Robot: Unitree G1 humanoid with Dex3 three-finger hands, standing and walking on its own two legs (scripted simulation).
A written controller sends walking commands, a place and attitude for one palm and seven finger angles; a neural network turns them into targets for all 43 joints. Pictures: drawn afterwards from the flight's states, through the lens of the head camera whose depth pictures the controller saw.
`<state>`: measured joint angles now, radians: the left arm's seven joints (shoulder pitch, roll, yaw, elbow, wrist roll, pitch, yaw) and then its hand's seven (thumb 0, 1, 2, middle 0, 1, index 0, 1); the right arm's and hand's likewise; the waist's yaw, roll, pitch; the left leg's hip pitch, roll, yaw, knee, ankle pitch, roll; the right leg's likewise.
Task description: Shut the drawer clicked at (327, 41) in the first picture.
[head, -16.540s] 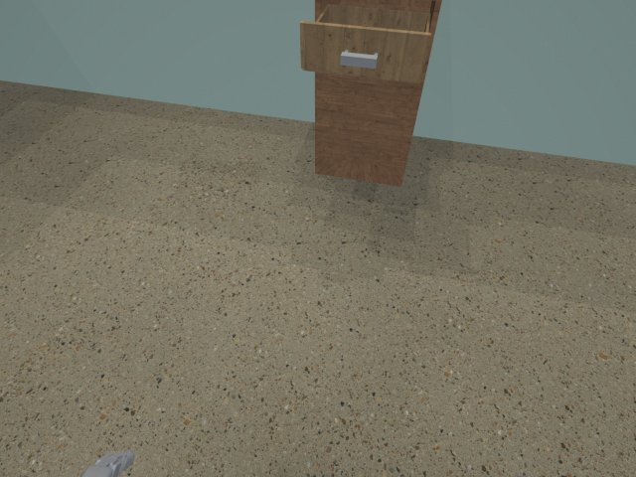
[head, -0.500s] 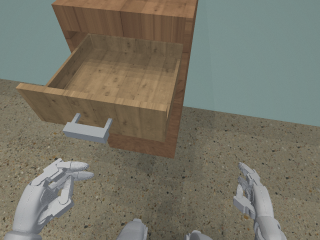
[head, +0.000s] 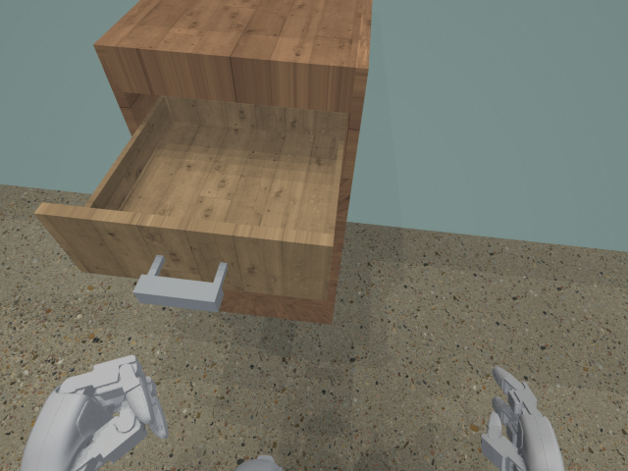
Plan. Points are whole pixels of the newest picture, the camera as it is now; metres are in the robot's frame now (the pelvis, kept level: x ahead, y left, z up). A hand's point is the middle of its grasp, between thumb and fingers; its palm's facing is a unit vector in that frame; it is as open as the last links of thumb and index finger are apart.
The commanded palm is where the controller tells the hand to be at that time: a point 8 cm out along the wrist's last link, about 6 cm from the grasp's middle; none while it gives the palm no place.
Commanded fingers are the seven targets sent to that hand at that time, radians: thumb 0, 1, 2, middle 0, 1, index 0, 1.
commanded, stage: raise the hand and make a fist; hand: left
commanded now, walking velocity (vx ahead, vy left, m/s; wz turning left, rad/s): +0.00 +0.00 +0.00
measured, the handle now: (185, 279) +0.35 +0.21 +0.02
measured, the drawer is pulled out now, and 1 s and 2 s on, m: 0.29 0.29 0.29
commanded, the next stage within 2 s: bring the fist close to the handle in 0.80 s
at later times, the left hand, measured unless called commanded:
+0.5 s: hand (137, 405) +0.16 +0.18 +0.12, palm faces -0.03 -1.00 -0.07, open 3.2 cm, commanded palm +0.12 +0.23 +0.12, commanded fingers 0.00 0.90 0.90 -1.40 -1.60 -1.40 -1.60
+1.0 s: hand (140, 402) +0.17 +0.18 +0.11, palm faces +0.02 -0.99 -0.11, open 3.2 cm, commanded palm +0.13 +0.24 +0.11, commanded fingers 0.00 0.90 0.90 -1.40 -1.60 -1.40 -1.60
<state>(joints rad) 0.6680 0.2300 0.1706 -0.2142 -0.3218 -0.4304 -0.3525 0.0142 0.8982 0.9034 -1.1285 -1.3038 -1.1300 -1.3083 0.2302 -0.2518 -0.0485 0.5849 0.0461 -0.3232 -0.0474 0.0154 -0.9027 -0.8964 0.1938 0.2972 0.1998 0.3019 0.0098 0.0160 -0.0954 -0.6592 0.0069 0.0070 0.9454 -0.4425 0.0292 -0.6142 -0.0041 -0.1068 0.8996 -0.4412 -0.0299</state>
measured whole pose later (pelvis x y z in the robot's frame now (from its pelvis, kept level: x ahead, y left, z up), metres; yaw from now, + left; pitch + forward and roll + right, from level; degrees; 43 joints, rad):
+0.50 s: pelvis +0.01 +0.02 +0.01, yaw +0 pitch +5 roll -2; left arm 0.69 0.22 0.06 -0.47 -0.21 -0.18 -0.20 0.01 0.90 0.90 -1.40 -1.59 -1.40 -1.60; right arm 0.24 -0.21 0.05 0.51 0.04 -0.27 -0.01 0.01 -0.90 -0.90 0.20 0.30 0.21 0.30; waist 0.04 0.05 -0.11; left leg -0.54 -0.02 0.02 0.89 -0.44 0.06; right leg -0.49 -0.02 -0.10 0.83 -0.43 0.00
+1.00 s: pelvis +0.02 -0.02 +0.02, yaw +1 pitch +6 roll -1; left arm 0.67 0.26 0.22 -0.27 -0.33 -0.26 -0.32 0.01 0.90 0.90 -1.40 -1.60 -1.40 -1.60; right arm 0.23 -0.23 0.01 0.58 0.06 -0.32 -0.06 0.01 -0.90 -0.90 0.20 0.30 0.20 0.30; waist 0.03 0.06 -0.11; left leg -0.50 0.02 -0.01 0.82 -0.42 -0.01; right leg -0.45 0.02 -0.12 0.78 -0.43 -0.06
